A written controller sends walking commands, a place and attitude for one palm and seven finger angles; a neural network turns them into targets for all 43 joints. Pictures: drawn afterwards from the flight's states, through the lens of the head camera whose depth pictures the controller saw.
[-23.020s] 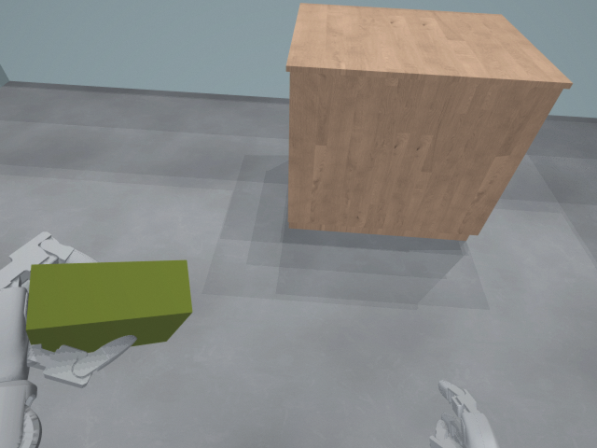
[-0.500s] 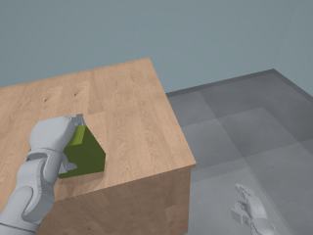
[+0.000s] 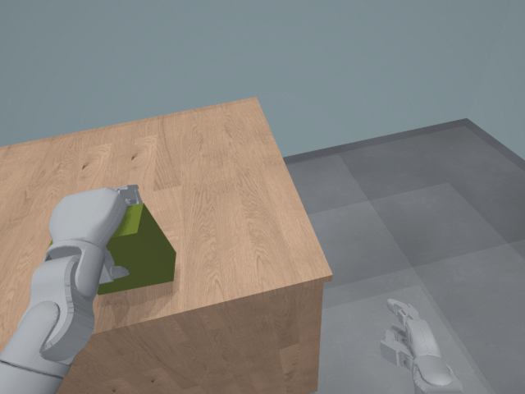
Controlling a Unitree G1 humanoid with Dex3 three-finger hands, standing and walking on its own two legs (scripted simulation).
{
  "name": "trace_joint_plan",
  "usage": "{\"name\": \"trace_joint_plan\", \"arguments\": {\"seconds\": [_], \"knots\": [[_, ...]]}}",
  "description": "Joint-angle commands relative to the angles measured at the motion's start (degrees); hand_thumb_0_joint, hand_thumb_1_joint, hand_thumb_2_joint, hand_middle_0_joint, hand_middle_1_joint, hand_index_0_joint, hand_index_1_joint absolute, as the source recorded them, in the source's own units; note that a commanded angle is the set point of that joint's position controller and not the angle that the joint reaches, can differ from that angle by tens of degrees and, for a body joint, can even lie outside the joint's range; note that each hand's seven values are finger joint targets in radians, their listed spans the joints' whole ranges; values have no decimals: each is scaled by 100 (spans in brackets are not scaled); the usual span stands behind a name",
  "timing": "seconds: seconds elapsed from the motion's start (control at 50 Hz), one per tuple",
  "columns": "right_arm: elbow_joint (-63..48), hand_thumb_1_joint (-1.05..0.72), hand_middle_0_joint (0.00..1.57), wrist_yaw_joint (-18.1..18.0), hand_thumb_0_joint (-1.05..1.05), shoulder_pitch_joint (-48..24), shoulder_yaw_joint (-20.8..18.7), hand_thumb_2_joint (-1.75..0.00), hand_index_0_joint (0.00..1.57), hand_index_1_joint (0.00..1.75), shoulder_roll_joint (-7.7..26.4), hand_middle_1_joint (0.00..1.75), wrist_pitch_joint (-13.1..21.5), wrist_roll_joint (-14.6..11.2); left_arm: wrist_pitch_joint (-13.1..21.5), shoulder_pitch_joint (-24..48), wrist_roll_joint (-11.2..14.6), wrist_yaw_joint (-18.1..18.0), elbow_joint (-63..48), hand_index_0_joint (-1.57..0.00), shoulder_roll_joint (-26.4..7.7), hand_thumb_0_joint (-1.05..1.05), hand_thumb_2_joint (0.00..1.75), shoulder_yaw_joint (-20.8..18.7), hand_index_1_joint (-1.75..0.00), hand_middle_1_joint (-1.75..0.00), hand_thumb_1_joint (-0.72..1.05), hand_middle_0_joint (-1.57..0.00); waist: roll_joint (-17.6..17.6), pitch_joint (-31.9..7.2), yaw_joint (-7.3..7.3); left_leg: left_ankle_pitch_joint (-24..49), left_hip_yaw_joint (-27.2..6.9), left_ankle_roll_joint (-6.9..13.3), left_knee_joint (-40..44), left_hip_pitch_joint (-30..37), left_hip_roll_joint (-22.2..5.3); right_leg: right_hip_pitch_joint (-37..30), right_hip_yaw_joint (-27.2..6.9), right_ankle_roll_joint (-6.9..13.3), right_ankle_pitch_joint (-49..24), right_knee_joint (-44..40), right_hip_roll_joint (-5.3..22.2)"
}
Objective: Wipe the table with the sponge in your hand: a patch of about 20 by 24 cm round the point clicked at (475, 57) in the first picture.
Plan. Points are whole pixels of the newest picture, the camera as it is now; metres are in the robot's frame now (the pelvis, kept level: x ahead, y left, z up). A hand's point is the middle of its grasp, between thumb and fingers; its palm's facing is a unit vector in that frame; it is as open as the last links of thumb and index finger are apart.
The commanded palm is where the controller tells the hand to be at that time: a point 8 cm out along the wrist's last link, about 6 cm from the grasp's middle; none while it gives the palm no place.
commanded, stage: move the sponge above the wiping area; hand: left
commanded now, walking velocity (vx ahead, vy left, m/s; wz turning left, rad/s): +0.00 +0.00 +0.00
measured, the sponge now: (126, 259) +0.26 +0.27 +0.09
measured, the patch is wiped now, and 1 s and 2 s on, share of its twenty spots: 0.00 0.00 0.00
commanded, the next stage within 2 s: lower the sponge onto the table in 0.58 s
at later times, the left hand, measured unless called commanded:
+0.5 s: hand (117, 238) +0.26 +0.26 +0.15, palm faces +0.08 -0.07 -0.99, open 9.9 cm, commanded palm +0.22 +0.26 +0.22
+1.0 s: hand (112, 237) +0.25 +0.26 +0.15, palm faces +0.08 -0.06 -1.00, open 9.9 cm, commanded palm +0.22 +0.27 +0.22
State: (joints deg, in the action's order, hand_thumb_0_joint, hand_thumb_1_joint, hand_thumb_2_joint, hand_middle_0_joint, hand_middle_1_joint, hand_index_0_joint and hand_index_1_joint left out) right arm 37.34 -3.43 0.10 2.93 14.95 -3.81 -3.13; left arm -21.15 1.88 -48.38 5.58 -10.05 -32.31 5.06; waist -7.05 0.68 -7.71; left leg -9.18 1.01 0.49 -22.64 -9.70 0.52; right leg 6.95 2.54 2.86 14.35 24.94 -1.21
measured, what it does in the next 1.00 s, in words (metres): stands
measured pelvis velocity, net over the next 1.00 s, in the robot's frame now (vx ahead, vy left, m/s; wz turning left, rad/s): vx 0.00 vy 0.00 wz -0.01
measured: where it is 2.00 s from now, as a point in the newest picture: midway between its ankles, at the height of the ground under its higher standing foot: outside the picture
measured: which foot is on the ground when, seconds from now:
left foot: down 0.00-1.00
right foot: down 0.00-1.00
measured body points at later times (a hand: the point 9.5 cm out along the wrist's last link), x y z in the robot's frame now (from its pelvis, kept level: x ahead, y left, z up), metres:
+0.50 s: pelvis +0.00 +0.00 +0.00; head -0.01 -0.06 +0.44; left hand +0.25 +0.26 +0.20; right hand +0.25 -0.20 -0.09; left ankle +0.04 +0.12 -0.74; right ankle +0.00 -0.09 -0.74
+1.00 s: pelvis +0.00 +0.00 +0.00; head -0.02 -0.06 +0.45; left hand +0.24 +0.26 +0.20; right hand +0.25 -0.20 -0.09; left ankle +0.04 +0.12 -0.74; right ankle +0.00 -0.09 -0.74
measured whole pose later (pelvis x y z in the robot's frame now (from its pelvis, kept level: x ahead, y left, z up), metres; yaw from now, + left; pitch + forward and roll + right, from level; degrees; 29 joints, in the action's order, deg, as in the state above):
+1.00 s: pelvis +0.00 +0.00 +0.00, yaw -1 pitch -4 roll +1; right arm 37.1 -3.3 1.6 2.3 15.6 -3.5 -2.9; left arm -19.4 -1.0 -47.1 6.3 -13.9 -33.7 3.0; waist -7.2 0.6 -7.6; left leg -9.6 1.3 0.2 -23.4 -9.9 0.1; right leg 7.2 2.1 3.2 14.5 25.6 -1.7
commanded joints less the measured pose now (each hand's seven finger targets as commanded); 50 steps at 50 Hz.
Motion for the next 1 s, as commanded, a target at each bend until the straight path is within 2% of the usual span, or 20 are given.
{"name": "trace_joint_plan", "arguments": {"seconds": [0.0,0.06,0.1,0.16,0.2,0.26,0.28,0.32,0.44,0.56,0.58,0.66,0.68,0.72,0.8,0.82,0.86,0.9,0.96,0.98], "knots": [[-980,-90,20,29,0,-1187,-192,-90,20,30,480,30,325,4,36,1766,-227,-300,-1230,-120,-1328,0,130,-1004,-160,-160,10,-120,215,-1340,78,890,-267,176,190,604,173,-108,-583,117,-862,-501,-7],[-1069,-90,20,49,0,-1401,-158,-90,20,30,484,30,288,-10,-140,1665,-263,-284,-1230,-120,-1407,0,130,-1113,-160,-160,10,-120,179,-1222,-24,819,-291,177,206,513,183,-61,-760,180,-787,-492,-32],[-1043,-90,20,92,0,-1242,-195,-90,20,30,506,30,257,-5,-180,1562,-239,-269,-1233,-120,-1303,0,130,-1037,-160,-160,10,-120,360,-1367,11,949,-251,167,191,484,161,-190,-570,112,-963,-418,4],[-1104,-90,20,109,0,-1389,-170,-90,20,30,533,30,206,-7,-321,1326,-268,-258,-1327,-120,-1624,0,130,-1363,-160,-160,10,-120,293,-1320,-91,1015,-276,182,142,430,181,-178,-785,179,-1078,-370,-27],[-1126,-90,20,126,0,-1249,-196,-90,20,30,499,30,196,-18,-315,1245,-211,-216,-1453,-120,-1351,0,130,-1117,-160,-160,10,-120,505,-1376,-1,1059,-225,189,96,454,164,-181,-599,79,-1136,-351,13],[-1158,-90,20,118,0,-1353,-173,-90,20,30,513,30,212,-29,-316,1151,-220,-210,-1640,-120,-1571,0,130,-1305,-160,-160,10,-120,298,-1275,-38,1002,-285,206,79,476,181,-64,-787,150,-1059,-361,-38],[-1187,-90,20,109,0,-1271,-178,-90,20,30,478,30,225,-12,-301,1180,-170,-176,-1617,-120,-1195,0,130,-969,-160,-160,10,-120,445,-1228,33,984,-215,216,54,454,165,-57,-576,82,-1081,-356,23],[-1112,-90,20,86,0,-1178,-216,-90,20,30,529,30,225,0,-232,1296,-207,-188,-1556,-120,-1438,0,130,-1128,-160,-160,10,-120,402,-1222,49,938,-250,214,70,497,169,-15,-630,79,-1034,-403,-5],[-1092,-90,20,55,0,-1169,-233,-90,20,30,480,30,304,7,-57,1467,-227,-279,-1723,-120,-1427,0,130,-1084,-160,-160,10,-120,360,-1250,63,908,-256,213,85,606,179,-8,-681,80,-956,-458,1],[-1064,-90,20,66,0,-1385,-183,-90,20,30,505,30,279,-16,-224,1382,-198,-338,-1503,-120,-1759,0,130,-1471,-160,-160,10,-120,212,-1244,-62,914,-274,190,84,498,207,-83,-917,170,-958,-448,-29],[-1061,-90,20,79,0,-1297,-175,-90,20,30,483,30,268,2,-253,1413,-152,-297,-1429,-120,-1418,0,130,-1183,-160,-160,10,-120,311,-1276,-7,979,-225,176,86,463,177,-142,-680,123,-1074,-405,27],[-1101,-90,20,83,0,-1412,-175,-90,20,30,528,30,246,-39,-360,1110,-129,-147,-1449,-120,-1633,0,130,-1360,-160,-160,10,-120,330,-1153,-25,903,-266,197,50,408,199,-37,-877,127,-1064,-413,-15],[-1134,-90,20,83,0,-1298,-172,-90,20,30,509,30,251,-12,-347,1128,-75,-88,-1449,-120,-1335,0,130,-1079,-160,-160,10,-120,447,-1192,38,918,-204,198,19,372,164,-93,-695,69,-1163,-373,69],[-1083,-90,20,48,0,-1217,-201,-90,20,30,561,30,228,-8,-306,1109,-98,-28,-1379,-120,-1602,0,130,-1254,-160,-160,10,-120,501,-1157,62,839,-223,215,11,382,188,-31,-728,34,-1082,-421,45],[-1086,-90,20,-6,0,-1161,-179,-90,20,30,505,30,306,-28,-86,1518,-123,-18,-1414,-120,-1511,0,130,-1100,-160,-160,10,-120,383,-1056,137,589,-257,218,65,462,189,141,-694,38,-617,-532,29],[-1060,-90,20,-32,0,-1119,-205,-90,20,30,536,30,316,2,-3,1619,-154,-42,-1376,-120,-1631,0,130,-1207,-160,-160,10,-120,456,-1120,110,628,-266,225,46,500,199,101,-715,53,-694,-533,21],[-1157,-90,20,-32,0,-1295,-163,-90,20,30,470,30,377,-19,124,1700,-180,-122,-1770,-120,-1742,0,130,-1330,-160,-160,10,-120,81,-1288,23,700,-313,225,73,608,219,34,-868,144,-672,-514,-14],[-1071,-90,20,-11,0,-1091,-220,-90,20,30,474,30,400,17,213,1487,-132,-219,-1595,-120,-1610,0,130,-1326,-160,-160,10,-120,260,-1299,43,848,-277,202,56,603,187,-50,-692,93,-863,-487,14],[-1052,-90,20,22,0,-1254,-209,-90,20,30,518,30,354,11,117,1291,-122,-356,-1505,-120,-1983,0,130,-1777,-160,-160,10,-120,126,-1256,-103,849,-320,172,79,464,197,-133,-927,193,-882,-458,-15],[-1041,-90,20,27,0,-1170,-211,-90,20,30,499,30,334,30,56,1299,-76,-359,-1271,-120,-1629,0,130,-1488,-160,-160,10,-120,334,-1176,-33,809,-227,159,59,385,161,-116,-728,122,-885,-457,59]]}}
